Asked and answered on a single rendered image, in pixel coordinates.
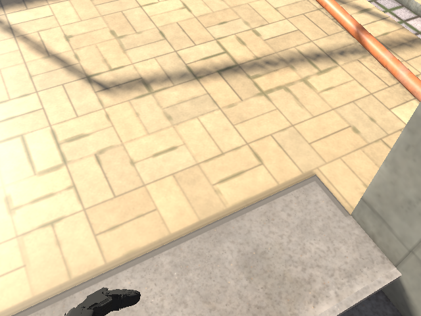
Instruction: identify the left robot hand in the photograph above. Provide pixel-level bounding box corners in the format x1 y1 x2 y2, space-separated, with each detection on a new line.
64 287 141 316

